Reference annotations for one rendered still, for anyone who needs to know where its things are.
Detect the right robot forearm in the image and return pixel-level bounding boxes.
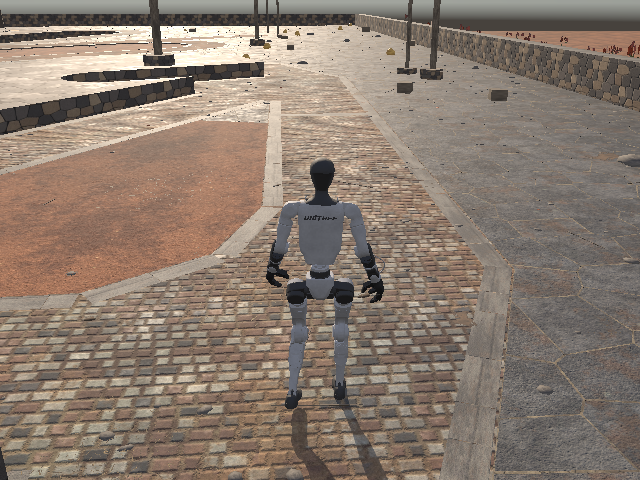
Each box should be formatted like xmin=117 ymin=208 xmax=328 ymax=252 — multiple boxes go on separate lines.
xmin=360 ymin=242 xmax=381 ymax=283

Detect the right robot upper arm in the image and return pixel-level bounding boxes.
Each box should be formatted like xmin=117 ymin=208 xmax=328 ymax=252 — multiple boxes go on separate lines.
xmin=342 ymin=202 xmax=370 ymax=258

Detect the left robot forearm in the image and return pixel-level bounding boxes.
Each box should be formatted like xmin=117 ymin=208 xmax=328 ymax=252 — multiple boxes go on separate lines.
xmin=267 ymin=239 xmax=284 ymax=273

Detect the robot left shin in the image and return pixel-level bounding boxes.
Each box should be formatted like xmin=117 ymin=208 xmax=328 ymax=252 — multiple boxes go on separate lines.
xmin=288 ymin=325 xmax=305 ymax=396

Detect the robot left hand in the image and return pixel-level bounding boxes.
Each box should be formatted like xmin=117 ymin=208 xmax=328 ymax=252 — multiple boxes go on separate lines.
xmin=266 ymin=269 xmax=289 ymax=287

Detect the robot right hand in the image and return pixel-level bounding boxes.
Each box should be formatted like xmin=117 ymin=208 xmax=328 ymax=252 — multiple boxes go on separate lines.
xmin=361 ymin=279 xmax=384 ymax=303

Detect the left robot foot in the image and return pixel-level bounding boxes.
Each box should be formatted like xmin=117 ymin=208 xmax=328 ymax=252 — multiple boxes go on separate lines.
xmin=285 ymin=388 xmax=302 ymax=409

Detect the left robot upper arm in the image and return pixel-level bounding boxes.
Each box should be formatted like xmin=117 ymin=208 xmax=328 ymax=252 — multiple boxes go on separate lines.
xmin=273 ymin=200 xmax=301 ymax=255

